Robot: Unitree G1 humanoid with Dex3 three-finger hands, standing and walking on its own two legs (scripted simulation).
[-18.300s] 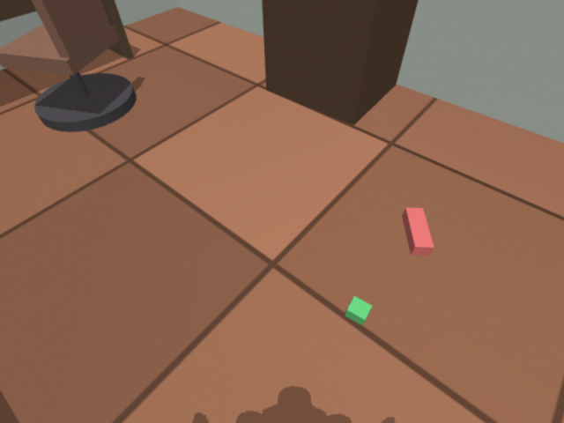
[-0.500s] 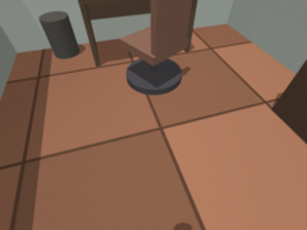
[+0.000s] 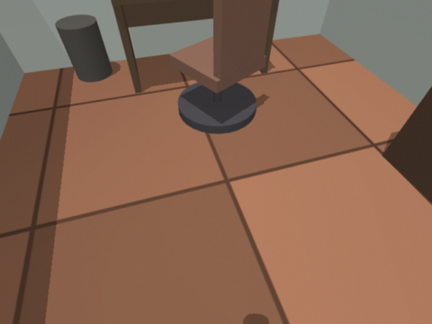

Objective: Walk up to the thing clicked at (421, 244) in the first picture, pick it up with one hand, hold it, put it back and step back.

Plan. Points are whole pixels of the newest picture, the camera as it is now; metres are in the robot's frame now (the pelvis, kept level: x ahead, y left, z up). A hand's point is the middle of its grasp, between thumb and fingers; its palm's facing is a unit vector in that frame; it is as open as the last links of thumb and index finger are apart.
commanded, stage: stand
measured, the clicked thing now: out of the picture -0.23 -1.00 -0.75
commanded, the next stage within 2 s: walk up in 0.02 s
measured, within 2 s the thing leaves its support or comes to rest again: neither
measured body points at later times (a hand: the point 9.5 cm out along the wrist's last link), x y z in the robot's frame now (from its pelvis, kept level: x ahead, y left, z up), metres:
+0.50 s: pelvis +0.08 -0.07 +0.00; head +0.05 -0.11 +0.44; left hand +0.05 +0.26 -0.10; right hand +0.16 -0.40 -0.14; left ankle +0.12 +0.08 -0.67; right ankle +0.07 -0.17 -0.75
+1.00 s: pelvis +0.31 -0.04 -0.01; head +0.33 -0.02 +0.44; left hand +0.34 +0.29 -0.13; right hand +0.42 -0.33 -0.11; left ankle +0.30 +0.08 -0.75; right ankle +0.28 -0.20 -0.66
